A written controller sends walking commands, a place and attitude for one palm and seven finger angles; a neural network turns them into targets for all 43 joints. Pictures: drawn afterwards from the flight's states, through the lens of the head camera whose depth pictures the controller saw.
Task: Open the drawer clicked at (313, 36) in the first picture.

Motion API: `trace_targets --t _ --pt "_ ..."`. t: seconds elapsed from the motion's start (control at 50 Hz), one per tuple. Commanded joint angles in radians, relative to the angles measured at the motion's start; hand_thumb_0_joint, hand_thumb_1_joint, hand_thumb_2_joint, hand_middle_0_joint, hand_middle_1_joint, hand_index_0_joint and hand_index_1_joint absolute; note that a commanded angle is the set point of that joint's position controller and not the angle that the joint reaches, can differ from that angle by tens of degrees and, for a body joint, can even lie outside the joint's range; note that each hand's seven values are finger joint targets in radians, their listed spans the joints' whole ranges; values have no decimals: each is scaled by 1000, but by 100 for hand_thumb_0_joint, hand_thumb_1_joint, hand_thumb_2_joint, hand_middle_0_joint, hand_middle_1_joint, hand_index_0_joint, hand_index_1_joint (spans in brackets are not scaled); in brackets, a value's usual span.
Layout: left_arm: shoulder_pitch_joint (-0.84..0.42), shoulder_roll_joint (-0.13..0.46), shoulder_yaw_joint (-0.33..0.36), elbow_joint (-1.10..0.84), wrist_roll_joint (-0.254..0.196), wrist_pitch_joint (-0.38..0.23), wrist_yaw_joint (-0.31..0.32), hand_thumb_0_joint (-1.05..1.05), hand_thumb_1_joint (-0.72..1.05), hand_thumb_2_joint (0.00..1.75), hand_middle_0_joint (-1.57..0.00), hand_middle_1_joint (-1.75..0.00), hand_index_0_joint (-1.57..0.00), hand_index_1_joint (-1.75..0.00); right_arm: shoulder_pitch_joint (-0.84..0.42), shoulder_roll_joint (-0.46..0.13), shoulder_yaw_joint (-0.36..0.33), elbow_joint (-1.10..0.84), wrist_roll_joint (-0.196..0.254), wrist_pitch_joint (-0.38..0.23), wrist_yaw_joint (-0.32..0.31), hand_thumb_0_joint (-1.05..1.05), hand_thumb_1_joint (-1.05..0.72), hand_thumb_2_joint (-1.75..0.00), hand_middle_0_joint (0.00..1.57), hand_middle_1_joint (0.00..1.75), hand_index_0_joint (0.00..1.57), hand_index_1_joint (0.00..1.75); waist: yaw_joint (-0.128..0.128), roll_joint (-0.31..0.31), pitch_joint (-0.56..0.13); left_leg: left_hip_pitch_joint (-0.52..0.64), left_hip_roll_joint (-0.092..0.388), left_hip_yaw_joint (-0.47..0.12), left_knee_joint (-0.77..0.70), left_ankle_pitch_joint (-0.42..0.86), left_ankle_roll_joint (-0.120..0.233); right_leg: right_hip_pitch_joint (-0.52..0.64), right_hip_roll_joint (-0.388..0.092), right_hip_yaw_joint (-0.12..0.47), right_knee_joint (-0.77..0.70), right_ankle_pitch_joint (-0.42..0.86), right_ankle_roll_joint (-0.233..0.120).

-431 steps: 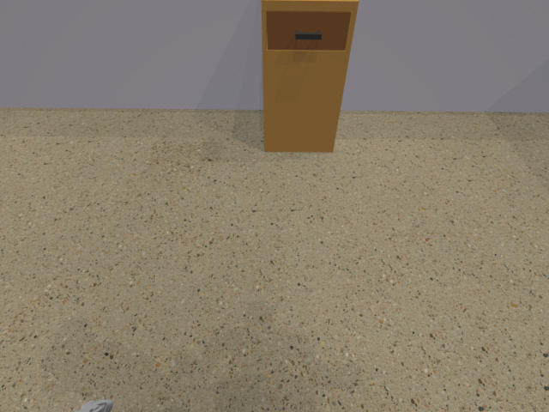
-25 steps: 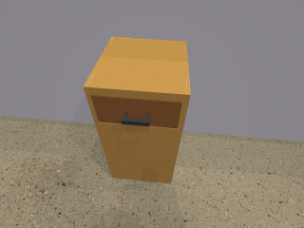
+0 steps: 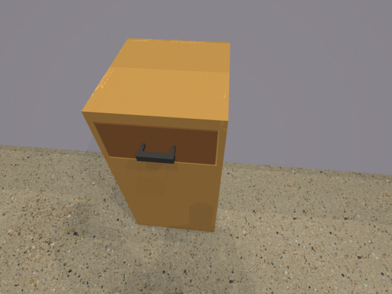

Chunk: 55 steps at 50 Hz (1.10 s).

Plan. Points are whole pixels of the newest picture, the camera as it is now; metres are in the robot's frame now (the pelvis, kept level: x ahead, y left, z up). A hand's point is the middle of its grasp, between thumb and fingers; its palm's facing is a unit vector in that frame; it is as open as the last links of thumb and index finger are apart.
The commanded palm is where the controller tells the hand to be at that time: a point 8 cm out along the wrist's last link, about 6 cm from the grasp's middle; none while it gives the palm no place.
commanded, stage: come to a stop and stand still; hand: left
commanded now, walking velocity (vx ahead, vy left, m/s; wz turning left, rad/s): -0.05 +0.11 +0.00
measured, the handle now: (157, 152) +0.52 +0.15 -0.09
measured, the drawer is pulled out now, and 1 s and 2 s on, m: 0.00 0.00 0.00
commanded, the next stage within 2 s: none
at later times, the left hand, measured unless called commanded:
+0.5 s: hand out of the picture +0.02 +0.25 -0.18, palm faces -0.01 -0.98 -0.20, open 7.4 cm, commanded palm none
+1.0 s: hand out of the picture +0.02 +0.26 -0.18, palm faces -0.03 -0.99 -0.16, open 7.4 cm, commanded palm none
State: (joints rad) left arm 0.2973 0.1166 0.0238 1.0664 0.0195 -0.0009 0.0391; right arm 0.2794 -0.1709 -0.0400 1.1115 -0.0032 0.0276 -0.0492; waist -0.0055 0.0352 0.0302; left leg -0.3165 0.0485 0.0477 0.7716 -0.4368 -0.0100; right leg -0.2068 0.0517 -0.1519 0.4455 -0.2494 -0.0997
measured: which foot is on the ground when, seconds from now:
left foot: up 0.00-0.12, down 0.14-1.00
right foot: down 0.00-1.00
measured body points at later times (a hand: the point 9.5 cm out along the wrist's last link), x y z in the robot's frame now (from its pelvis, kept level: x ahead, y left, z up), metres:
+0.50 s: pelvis -0.01 +0.07 +0.00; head -0.02 +0.07 +0.45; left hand +0.02 +0.30 -0.16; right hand -0.02 -0.15 -0.16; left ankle -0.02 +0.13 -0.74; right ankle +0.00 -0.06 -0.74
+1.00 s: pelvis +0.02 +0.10 +0.00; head +0.04 +0.10 +0.45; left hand +0.02 +0.31 -0.17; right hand -0.02 -0.11 -0.16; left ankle -0.02 +0.13 -0.74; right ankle +0.00 -0.05 -0.74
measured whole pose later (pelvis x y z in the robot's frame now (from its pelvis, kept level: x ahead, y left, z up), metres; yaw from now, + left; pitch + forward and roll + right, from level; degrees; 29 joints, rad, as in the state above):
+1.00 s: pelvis +0.02 +0.10 +0.00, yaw -3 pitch -1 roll +0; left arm 0.28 0.12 -0.01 1.14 0.00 0.01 0.04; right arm 0.33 -0.13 0.03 1.12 -0.01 -0.03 -0.05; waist -0.01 0.00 0.05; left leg -0.11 -0.10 0.13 0.42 -0.30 0.13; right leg -0.19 -0.08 -0.04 0.50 -0.28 0.02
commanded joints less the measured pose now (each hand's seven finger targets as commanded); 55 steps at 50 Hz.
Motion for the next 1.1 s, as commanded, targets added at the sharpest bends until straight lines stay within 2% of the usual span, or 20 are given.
trace_targets --t 0.0,0.08,0.12,0.16,0.18,0.2,0.22,0.24,0.26,0.28,0.32,0.34,0.38,0.4,0.44,0.56,0.68,0.82,0.9,1.08 --pt "76 144 21 -19 0 -22 13 0 90 90 -20 -30 -20 -30 47 -12 11 -35 -1 -3 5 0 -90 -90 20 30 20 30 10 -93 -21 -10 8 -22 -130 45 0 106 -330 295 -123 577 -58" --pt "39 141 21 -20 -3 -17 14 0 90 90 -20 -30 -20 -30 80 -26 10 -25 -2 -2 7 0 -90 -90 20 30 20 30 -14 -104 -17 104 24 -32 -289 188 8 41 -306 271 -113 422 -16" --pt "35 123 16 -23 -6 -12 13 0 90 90 -20 -30 -20 -30 70 -38 14 -20 -6 -8 5 0 -90 -90 20 30 20 30 -5 -66 12 157 62 -47 -340 326 25 -12 -237 224 -124 305 48" --pt "32 118 11 -17 -2 -3 13 0 90 90 -20 -30 -20 -30 42 -40 18 -23 -5 -9 10 0 -90 -90 20 30 20 30 6 -31 61 121 70 -62 -373 282 30 -32 -209 215 -158 137 68" --pt "152 165 18 6 -1 -34 51 0 90 90 -20 -30 -20 -30 -47 -84 -1 -106 3 -31 15 0 -90 -90 20 30 20 30 44 -210 100 2 6 44 -117 68 -16 21 -256 331 -168 805 225" --pt "107 188 18 -42 6 -48 44 0 90 90 -20 -30 -20 -30 68 -52 -3 -121 0 -10 17 0 -90 -90 20 30 20 30 -27 -216 21 -28 -15 -41 -33 10 10 78 -302 314 -148 782 240" --pt "62 176 19 -65 7 -48 39 0 90 90 -20 -30 -20 -30 83 -49 -7 -121 5 -10 22 0 -90 -90 20 30 20 30 -38 -106 -28 -4 2 -34 -17 30 14 73 -283 252 -137 646 157" --pt "53 178 13 -85 7 -50 31 0 90 90 -20 -30 -20 -30 54 -25 5 -138 7 -16 30 0 -90 -90 20 30 20 30 -23 -26 -58 14 5 -38 -42 50 15 59 -297 267 -117 424 12" --pt "33 185 14 -102 5 -49 25 0 90 90 -20 -30 -20 -30 49 -12 11 -148 -1 -19 36 0 -90 -90 20 30 20 30 -22 48 -66 53 4 -11 -110 65 13 23 -300 261 -122 255 -55" --pt "28 193 14 -107 5 -46 21 0 90 90 -20 -30 -20 -30 61 -10 17 -153 -6 -21 38 0 -90 -90 20 30 20 30 -25 30 -43 85 -13 2 -178 79 11 -28 -280 257 -129 113 -58" --pt "6 166 6 -105 -2 -35 14 0 90 90 -20 -30 -20 -30 102 -30 23 -145 -12 -31 38 0 -90 -90 20 30 20 30 -34 -5 30 122 9 -38 -302 141 29 -121 -216 234 -110 -103 -11" --pt "8 146 2 -101 -7 -31 11 0 90 90 -20 -30 -20 -30 105 -55 26 -146 -16 -38 35 0 -90 -90 20 30 20 30 -22 15 66 82 54 -83 -350 169 48 -127 -177 215 -90 -119 15" --pt "14 132 -4 -93 -4 -10 5 0 90 90 -20 -30 -20 -30 86 -82 33 -148 -21 -47 33 0 -90 -90 20 30 20 30 1 105 93 -42 102 -193 -476 101 83 -41 -113 133 10 -94 49" --pt "25 124 -9 -88 -2 -4 2 0 90 90 -20 -30 -20 -30 71 -95 33 -153 -19 -48 29 0 -90 -90 20 30 20 30 15 98 102 -73 116 -228 -525 49 95 -16 -102 115 34 -79 57" --pt "39 114 -16 -76 0 -1 -4 0 90 90 -20 -30 -20 -30 63 -107 35 -154 -17 -50 24 0 -90 -90 20 30 20 30 26 19 108 -76 109 -239 -550 7 101 -2 -105 122 34 -52 57" --pt "22 119 -19 -53 -4 -2 -8 0 90 90 -20 -30 -20 -30 113 -100 45 -110 -15 -58 19 0 -90 -90 20 30 20 30 17 -25 73 6 100 -232 -559 94 93 -10 -122 130 26 -28 58" --pt "29 104 -22 -22 -11 -5 -3 0 90 90 -20 -30 -20 -30 148 -83 50 -61 -13 -64 9 0 -90 -90 20 30 20 30 8 7 39 117 93 -188 -505 393 72 -18 -129 131 27 9 62" --pt "39 82 -21 18 -13 -4 3 0 90 90 -20 -30 -20 -30 160 -72 49 -21 -10 -67 -2 0 -90 -90 20 30 20 30 3 11 25 190 90 -153 -459 602 59 -12 -135 136 36 40 67" --pt "45 74 -22 36 -13 -2 6 0 90 90 -20 -30 -20 -30 155 -67 48 -7 -10 -66 -6 0 -90 -90 20 30 20 30 0 5 38 206 86 -136 -445 662 56 -10 -136 141 39 66 69" --pt "61 68 -21 48 -11 -1 7 0 90 90 -20 -30 -20 -30 136 -66 48 0 -10 -67 -7 0 -90 -90 20 30 20 30 4 -24 43 207 78 -117 -435 642 65 3 -140 156 37 101 72"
